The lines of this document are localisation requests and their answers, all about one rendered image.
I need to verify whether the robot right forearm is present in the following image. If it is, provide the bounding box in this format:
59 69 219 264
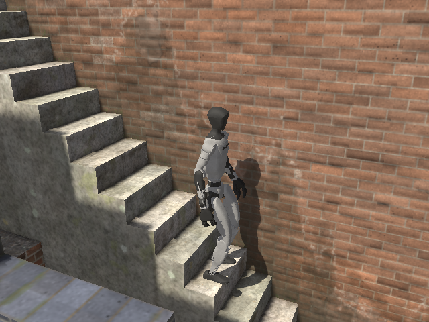
194 170 209 209

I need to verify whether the robot right hand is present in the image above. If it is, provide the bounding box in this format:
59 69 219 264
200 208 217 227

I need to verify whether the robot left hand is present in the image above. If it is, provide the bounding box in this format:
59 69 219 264
233 178 247 200

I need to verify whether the right robot shin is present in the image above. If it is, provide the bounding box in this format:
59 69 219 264
209 239 232 275

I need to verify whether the humanoid robot head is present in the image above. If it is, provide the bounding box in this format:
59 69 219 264
206 107 229 140

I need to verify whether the robot right upper arm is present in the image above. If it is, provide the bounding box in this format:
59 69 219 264
194 140 217 178

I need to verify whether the robot left forearm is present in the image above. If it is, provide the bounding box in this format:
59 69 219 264
225 156 238 181

